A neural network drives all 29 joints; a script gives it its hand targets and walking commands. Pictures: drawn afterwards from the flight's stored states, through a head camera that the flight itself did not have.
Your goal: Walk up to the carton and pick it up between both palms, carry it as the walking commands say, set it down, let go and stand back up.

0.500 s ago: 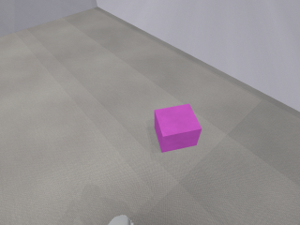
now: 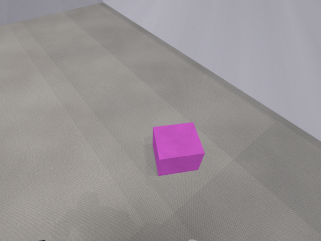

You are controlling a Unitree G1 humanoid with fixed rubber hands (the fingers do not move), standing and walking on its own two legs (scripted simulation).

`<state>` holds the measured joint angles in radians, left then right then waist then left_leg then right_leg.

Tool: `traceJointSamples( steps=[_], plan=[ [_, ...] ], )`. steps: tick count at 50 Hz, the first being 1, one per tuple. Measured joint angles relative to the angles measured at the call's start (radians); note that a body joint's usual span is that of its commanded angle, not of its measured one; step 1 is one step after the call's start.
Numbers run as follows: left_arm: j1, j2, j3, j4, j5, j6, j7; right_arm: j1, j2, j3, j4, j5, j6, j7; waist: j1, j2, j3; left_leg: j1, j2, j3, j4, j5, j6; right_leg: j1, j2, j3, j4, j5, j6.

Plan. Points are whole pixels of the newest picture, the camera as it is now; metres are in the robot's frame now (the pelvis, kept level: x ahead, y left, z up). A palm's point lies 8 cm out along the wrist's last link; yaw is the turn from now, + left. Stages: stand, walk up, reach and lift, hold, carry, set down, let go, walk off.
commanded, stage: walk up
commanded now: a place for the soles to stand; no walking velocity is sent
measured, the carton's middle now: (175, 148) +0.77 -0.09 -0.63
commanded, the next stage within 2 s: none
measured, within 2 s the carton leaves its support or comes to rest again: neither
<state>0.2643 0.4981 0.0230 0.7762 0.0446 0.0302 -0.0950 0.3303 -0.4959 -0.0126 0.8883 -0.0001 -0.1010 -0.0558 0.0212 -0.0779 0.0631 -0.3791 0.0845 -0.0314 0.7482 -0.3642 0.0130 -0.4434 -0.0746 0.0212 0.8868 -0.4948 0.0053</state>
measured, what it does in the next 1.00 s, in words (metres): steps to the right: right foot, then left foot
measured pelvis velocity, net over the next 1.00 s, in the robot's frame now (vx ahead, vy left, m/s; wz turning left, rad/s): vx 0.19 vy -0.21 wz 0.06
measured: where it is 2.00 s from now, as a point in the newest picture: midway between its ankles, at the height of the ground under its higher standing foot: outside the picture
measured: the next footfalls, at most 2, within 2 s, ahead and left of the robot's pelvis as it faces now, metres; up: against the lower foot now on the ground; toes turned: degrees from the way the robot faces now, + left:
right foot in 0.02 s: +0.08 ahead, -0.14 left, +0.00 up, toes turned -1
left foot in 0.28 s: +0.17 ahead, +0.10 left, +0.00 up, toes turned +3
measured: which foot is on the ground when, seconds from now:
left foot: down 0.00-0.00, up 0.02-0.26, down 0.28-0.52, up 0.54-0.84, down 0.86-1.00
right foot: up 0.00-0.00, down 0.02-0.28, up 0.30-0.52, down 0.54-0.86, up 0.88-1.00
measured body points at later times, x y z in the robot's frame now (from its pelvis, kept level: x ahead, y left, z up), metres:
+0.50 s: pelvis +0.11 -0.12 +0.00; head +0.14 -0.10 +0.44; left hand +0.21 +0.22 -0.11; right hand +0.14 -0.48 -0.08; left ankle +0.13 +0.09 -0.70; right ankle +0.14 -0.24 -0.68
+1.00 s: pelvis +0.19 -0.21 -0.01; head +0.22 -0.19 +0.44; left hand +0.27 +0.12 -0.12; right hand +0.24 -0.57 -0.08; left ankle +0.24 -0.05 -0.70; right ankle +0.20 -0.33 -0.66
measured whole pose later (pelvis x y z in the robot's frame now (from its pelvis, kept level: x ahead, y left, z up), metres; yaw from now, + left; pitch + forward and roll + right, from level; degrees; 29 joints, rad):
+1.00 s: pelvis +0.19 -0.21 -0.01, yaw +4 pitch -2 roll +2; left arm 0.21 0.47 0.02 0.75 0.04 0.07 -0.06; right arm 0.38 -0.50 -0.01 0.87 0.00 -0.11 -0.09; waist 0.02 -0.08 0.13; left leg -0.44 0.03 -0.02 0.81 -0.34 0.03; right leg -0.51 -0.04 0.00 1.16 -0.50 -0.02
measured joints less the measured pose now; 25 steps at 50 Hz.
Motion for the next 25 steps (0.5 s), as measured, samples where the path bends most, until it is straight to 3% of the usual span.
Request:
traceJointSamples(
  steps=[2, 5, 10, 13, 14, 16, 18, 22, 25],
  plan=[
    [0.007, 0.007, 0.001, 0.0, 0.0, -0.013, 0.004, -0.007, 0.001, 0.0, 0.002, 0.0, 0.009, -0.002, 0.0, 0.007, -0.001, -0.057, -0.015, -0.04, 0.164, -0.099, 0.022, 0.01, 0.013, -0.012, -0.024, 0.032, 0.002],
    [0.035, -0.024, 0.0, 0.003, 0.0, -0.014, 0.008, -0.021, 0.002, 0.0, 0.0, 0.0, 0.015, -0.002, -0.001, 0.017, -0.009, -0.114, -0.077, -0.042, 0.285, -0.123, 0.026, 0.042, 0.02, -0.034, -0.031, 0.053, -0.019],
    [0.06, -0.037, 0.0, 0.003, 0.0, -0.016, 0.014, -0.042, 0.001, 0.0, -0.001, 0.0, 0.011, -0.002, 0.001, 0.011, 0.013, -0.143, -0.093, 0.041, 0.237, -0.099, 0.026, 0.109, 0.024, -0.056, -0.07, 0.033, -0.042],
    [0.063, -0.04, 0.0, -0.002, 0.0, -0.012, 0.015, -0.035, -0.003, 0.0, -0.004, 0.0, -0.009, -0.002, -0.001, 0.012, 0.017, -0.09, -0.097, 0.06, 0.037, 0.014, 0.051, 0.107, 0.036, -0.067, -0.041, 0.009, -0.047],
    [0.061, -0.041, 0.001, -0.006, 0.0, -0.01, 0.015, -0.024, -0.009, -0.001, -0.01, 0.0, -0.02, -0.004, -0.001, 0.021, 0.024, -0.063, -0.089, 0.051, -0.005, 0.048, 0.055, 0.089, 0.046, -0.066, 0.022, 0.007, -0.046],
    [0.033, -0.038, 0.001, -0.005, 0.0, 0.005, 0.018, 0.005, 0.001, 0.0, -0.009, 0.0, -0.024, -0.005, -0.001, 0.001, 0.04, -0.044, -0.091, 0.051, 0.015, 0.057, 0.025, 0.04, 0.046, -0.037, 0.18, -0.008, -0.034],
    [0.005, -0.037, 0.001, -0.008, 0.0, 0.012, 0.019, 0.029, 0.003, -0.001, -0.009, 0.0, -0.024, -0.011, 0.0, -0.007, 0.044, -0.023, -0.075, 0.046, 0.015, 0.038, 0.031, -0.024, 0.045, -0.02, 0.29, -0.02, -0.019],
    [-0.047, -0.017, 0.001, -0.01, 0.0, 0.013, 0.016, 0.056, 0.003, 0.0, -0.009, 0.0, -0.024, -0.015, 0.001, -0.018, 0.053, 0.001, -0.023, 0.028, 0.015, 0.014, 0.005, -0.096, 0.01, -0.011, 0.287, 0.023, -0.005],
    [-0.057, -0.004, 0.0, -0.012, 0.0, 0.012, 0.01, 0.059, 0.001, 0.0, -0.01, 0.0, -0.02, -0.015, 0.002, -0.016, 0.034, 0.002, 0.019, 0.01, 0.019, -0.007, -0.013, -0.083, -0.009, -0.008, 0.168, 0.015, 0.002]
  ],
)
